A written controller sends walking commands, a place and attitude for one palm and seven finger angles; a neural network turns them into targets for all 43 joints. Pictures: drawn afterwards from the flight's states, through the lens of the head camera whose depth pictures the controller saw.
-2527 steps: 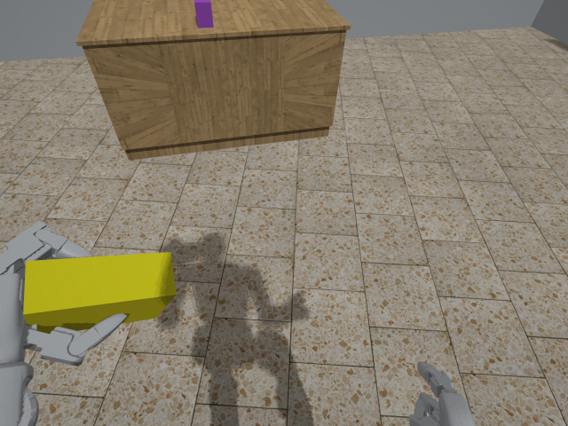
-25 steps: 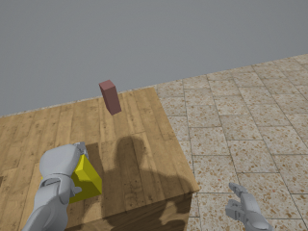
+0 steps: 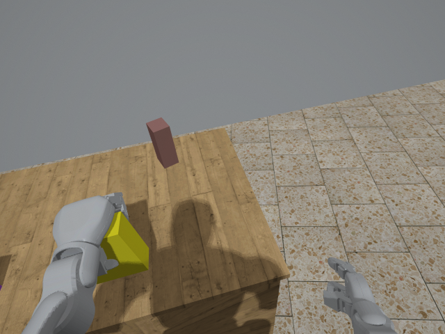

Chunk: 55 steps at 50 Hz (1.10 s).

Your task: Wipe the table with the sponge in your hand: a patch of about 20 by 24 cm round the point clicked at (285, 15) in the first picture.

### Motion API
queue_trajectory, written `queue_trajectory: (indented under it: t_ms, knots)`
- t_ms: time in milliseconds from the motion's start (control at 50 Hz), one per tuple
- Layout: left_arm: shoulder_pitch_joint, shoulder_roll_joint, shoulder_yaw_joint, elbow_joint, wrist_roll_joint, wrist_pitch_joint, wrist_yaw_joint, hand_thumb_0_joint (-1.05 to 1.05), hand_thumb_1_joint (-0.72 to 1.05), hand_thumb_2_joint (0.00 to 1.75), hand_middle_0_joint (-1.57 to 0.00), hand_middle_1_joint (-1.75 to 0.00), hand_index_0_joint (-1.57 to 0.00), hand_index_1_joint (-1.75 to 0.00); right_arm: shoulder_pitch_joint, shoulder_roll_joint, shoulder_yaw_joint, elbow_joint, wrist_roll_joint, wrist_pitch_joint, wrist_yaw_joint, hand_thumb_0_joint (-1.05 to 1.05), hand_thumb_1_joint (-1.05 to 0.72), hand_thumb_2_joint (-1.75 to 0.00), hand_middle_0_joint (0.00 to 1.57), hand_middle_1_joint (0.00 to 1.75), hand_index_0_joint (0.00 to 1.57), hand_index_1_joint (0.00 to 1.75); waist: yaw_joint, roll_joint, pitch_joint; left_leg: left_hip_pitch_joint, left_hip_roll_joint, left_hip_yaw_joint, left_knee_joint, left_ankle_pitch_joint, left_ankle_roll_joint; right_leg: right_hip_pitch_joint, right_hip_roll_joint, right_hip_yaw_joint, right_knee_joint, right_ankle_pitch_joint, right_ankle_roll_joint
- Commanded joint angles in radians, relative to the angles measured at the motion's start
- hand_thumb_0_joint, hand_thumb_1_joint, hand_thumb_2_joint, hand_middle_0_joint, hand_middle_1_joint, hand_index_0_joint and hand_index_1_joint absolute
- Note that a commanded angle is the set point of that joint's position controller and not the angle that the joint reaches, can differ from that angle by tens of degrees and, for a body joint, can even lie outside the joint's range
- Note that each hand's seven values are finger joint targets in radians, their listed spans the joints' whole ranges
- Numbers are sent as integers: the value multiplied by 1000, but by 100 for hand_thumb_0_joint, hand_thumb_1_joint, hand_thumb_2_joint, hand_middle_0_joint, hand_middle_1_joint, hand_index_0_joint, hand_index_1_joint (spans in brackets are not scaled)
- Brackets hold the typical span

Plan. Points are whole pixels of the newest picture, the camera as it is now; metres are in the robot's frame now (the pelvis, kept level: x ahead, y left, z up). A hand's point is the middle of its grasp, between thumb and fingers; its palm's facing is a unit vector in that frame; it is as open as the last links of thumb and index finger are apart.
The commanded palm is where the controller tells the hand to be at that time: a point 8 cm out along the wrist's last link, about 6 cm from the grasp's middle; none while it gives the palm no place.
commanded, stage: lift the sponge slowly off the table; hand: left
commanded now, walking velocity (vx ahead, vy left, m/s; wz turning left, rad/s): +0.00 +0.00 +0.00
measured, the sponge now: (113, 255) +0.23 +0.26 +0.03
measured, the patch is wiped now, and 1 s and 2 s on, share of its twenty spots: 0.95 0.95 0.95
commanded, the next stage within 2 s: bring the sponge back beside the body in 0.06 s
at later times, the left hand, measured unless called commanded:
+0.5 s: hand (94, 240) +0.22 +0.27 +0.09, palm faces +0.05 -0.12 -0.99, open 9.5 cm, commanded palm +0.19 +0.26 +0.16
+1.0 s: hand (75, 252) +0.19 +0.28 +0.10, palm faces +0.05 -0.11 -0.99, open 9.5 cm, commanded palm +0.16 +0.28 +0.17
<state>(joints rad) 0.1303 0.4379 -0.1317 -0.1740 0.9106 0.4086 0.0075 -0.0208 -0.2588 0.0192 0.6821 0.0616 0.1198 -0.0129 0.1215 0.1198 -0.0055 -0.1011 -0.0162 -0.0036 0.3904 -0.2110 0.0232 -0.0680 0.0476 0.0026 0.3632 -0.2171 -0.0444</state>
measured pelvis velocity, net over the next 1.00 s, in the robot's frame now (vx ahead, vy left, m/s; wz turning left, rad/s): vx -0.01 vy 0.00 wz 0.00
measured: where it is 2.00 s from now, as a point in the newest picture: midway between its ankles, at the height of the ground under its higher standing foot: outside the picture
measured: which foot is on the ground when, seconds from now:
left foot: down 0.00-1.00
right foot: down 0.00-1.00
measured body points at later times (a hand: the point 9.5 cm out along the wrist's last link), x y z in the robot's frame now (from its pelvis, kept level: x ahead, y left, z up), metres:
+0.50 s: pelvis +0.00 +0.00 +0.00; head -0.03 -0.05 +0.45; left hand +0.21 +0.27 +0.15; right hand +0.25 -0.20 -0.08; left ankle +0.01 +0.11 -0.74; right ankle -0.01 -0.10 -0.75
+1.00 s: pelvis -0.01 +0.00 +0.00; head -0.04 -0.04 +0.45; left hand +0.18 +0.28 +0.16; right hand +0.25 -0.19 -0.07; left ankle +0.01 +0.11 -0.74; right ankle -0.01 -0.10 -0.75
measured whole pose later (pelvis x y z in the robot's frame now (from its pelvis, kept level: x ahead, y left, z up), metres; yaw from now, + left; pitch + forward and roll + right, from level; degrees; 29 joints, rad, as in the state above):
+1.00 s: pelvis -0.01 +0.00 +0.00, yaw +0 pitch -5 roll +0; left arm 0.25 0.50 -0.05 -0.29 0.88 0.38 -0.03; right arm -0.02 -0.26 0.03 0.67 0.06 0.10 -0.02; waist 0.13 0.12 0.00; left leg -0.11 -0.02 -0.01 0.41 -0.21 0.02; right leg -0.07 0.05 0.00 0.38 -0.21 -0.04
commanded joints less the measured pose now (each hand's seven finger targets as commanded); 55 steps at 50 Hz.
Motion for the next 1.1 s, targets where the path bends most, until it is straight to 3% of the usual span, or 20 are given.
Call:
queue_trajectory:
  t_ms: [0, 140, 160, 200, 240, 260, 300, 340, 380, 440, 480, 660, 680, 800, 840, 900, 940, 980, 1040, 1080]
  knots:
    - [-237, 185, 131, -172, 34, 18, 45, 0, 10, 130, -120, -160, -120, -160, -251, -91, -20, -182, 0, -50, -5, 0, -90, -90, 20, 30, 20, 30, -9, -80, -142, 24, 1, -59, -35, 214, 30, 5, -19, 93, -54, 182, -35]
    - [-283, 223, 151, -201, 41, 23, 30, 0, 10, 130, -120, -160, -120, -160, -259, -94, -15, -192, -1, -47, -10, 0, -90, -90, 20, 30, 20, 30, -8, -59, -176, 30, -3, -64, -35, 193, 33, 15, -14, 110, -52, 155, -38]
    - [-298, 194, 122, -204, 40, 18, 28, 0, 10, 130, -120, -160, -120, -160, -255, -86, -13, -195, 0, -49, -11, 0, -90, -90, 20, 30, 20, 30, -13, -55, -176, 27, -1, -60, -36, 183, 35, 12, -17, 91, -50, 138, -34]
    - [-273, 227, 160, -191, 39, 4, 32, 0, 10, 130, -120, -160, -120, -160, -245, -90, -18, -187, -2, -52, -14, 0, -90, -90, 20, 30, 20, 30, -6, -61, -188, 35, -4, -60, -26, 200, 36, 20, -18, 96, -50, 165, -35]
    - [-275, 249, 179, -237, 42, -3, 36, 0, 10, 130, -120, -160, -120, -160, -252, -91, -16, -195, -4, -54, -13, 0, -90, -90, 20, 30, 20, 30, -1, -17, -189, 41, -4, -70, -32, 208, 33, 28, -13, 114, -50, 169, -42]
    - [-278, 214, 149, -236, 39, -6, 37, 0, 10, 130, -120, -160, -120, -160, -249, -84, -17, -196, -3, -57, -13, 0, -90, -90, 20, 30, 20, 30, -6, -31, -187, 39, -2, -63, -29, 204, 34, 22, -17, 93, -46, 159, -37]
    - [-231, 231, 177, -213, 31, -11, 41, 0, 10, 130, -120, -160, -120, -160, -238, -89, -22, -189, -4, -59, -12, 0, -90, -90, 20, 30, 20, 30, 0, -59, -186, 39, -3, -66, -25, 213, 34, 25, -17, 100, -49, 181, -37]
    - [-208, 253, 202, -247, 30, -9, 42, 0, 10, 130, -120, -160, -120, -160, -250, -94, -22, -194, -4, -57, -8, 0, -90, -90, 20, 30, 20, 30, 4, -35, -182, 38, -3, -71, -28, 222, 31, 30, -15, 117, -45, 194, -41]
    - [-175, 216, 176, -256, 20, -8, 39, 0, 10, 130, -120, -160, -120, -160, -248, -87, -24, -197, -3, -60, -5, 0, -90, -90, 20, 30, 20, 30, 1, -60, -178, 37, -3, -64, -17, 238, 33, 28, -21, 104, -39, 227, -36]
    - [-133, 267, 229, -269, 13, -2, 37, 0, 10, 130, -120, -160, -120, -160, -250, -97, -25, -196, -3, -54, -5, 0, -90, -90, 20, 30, 20, 30, 3, -77, -173, 29, -5, -71, -14, 231, 32, 31, -18, 132, -37, 231, -37]
    - [-152, 234, 190, -266, 11, -1, 31, 0, 10, 130, -120, -160, -120, -160, -250, -92, -22, -198, -1, -57, -8, 0, -90, -90, 20, 30, 20, 30, -8, -83, -143, 24, -1, -67, -14, 207, 33, 0, -24, 108, -46, 186, -30]
    - [-139, 266, 220, -323, 10, -37, 31, 0, 10, 130, -120, -160, -120, -160, -243, -89, -22, -204, -6, -73, -18, 0, -90, -90, 20, 30, 20, 30, 3, -26, -162, 37, -2, -75, -17, 193, 36, 13, -21, 104, -47, 155, -33]
    - [-129, 259, 222, -295, 7, -38, 31, 0, 10, 130, -120, -160, -120, -160, -236, -87, -22, -195, -6, -73, -19, 0, -90, -90, 20, 30, 20, 30, -2, -59, -142, 32, 0, -77, -18, 194, 34, -1, -20, 104, -51, 152, -33]
    - [-112, 277, 239, -281, -2, -30, 25, 0, 10, 130, -120, -160, -120, -160, -244, -95, -21, -194, -6, -69, -21, 0, -90, -90, 20, 30, 20, 30, 2, -50, -132, 20, -1, -80, -23, 163, 33, -7, -22, 107, -61, 112, -31]
    - [-122, 284, 247, -334, -2, -35, 21, 0, 10, 130, -120, -160, -120, -160, -257, -93, -20, -202, -4, -72, -18, 0, -90, -90, 20, 30, 20, 30, 1, -15, -142, 28, 1, -89, -29, 163, 32, -4, -14, 125, -57, 107, -38]
    - [-93, 268, 233, -318, -3, -38, 16, 0, 10, 130, -120, -160, -120, -160, -245, -93, -21, -198, -8, -74, -20, 0, -90, -90, 20, 30, 20, 30, 4, -35, -135, 27, 1, -85, -24, 168, 35, -7, -19, 104, -59, 113, -33]
    - [-88, 287, 255, -348, -3, -40, 16, 0, 10, 130, -120, -160, -120, -160, -255, -92, -19, -205, -6, -76, -19, 0, -90, -90, 20, 30, 20, 30, 4, -26, -133, 24, 3, -92, -30, 158, 33, -6, -12, 127, -59, 101, -38]
    - [-71, 282, 255, -323, -5, -41, 14, 0, 10, 130, -120, -160, -120, -160, -242, -91, -19, -200, -6, -77, -19, 0, -90, -90, 20, 30, 20, 30, 1, -70, -126, 13, 4, -88, -24, 160, 32, -10, -19, 108, -56, 101, -31]
    - [-58, 317, 290, -351, -6, -42, 16, 0, 10, 130, -120, -160, -120, -160, -256, -96, -19, -205, -8, -75, -20, 0, -90, -90, 20, 30, 20, 30, 10, -29, -133, 15, 3, -94, -28, 155, 34, -2, -14, 133, -55, 102, -38]
    - [-58, 293, 270, -350, -10, -46, 15, 0, 10, 130, -120, -160, -120, -160, -242, -90, -18, -201, -6, -77, -19, 0, -90, -90, 20, 30, 20, 30, 4, -41, -131, 14, 5, -91, -25, 162, 31, -5, -19, 108, -52, 103, -33]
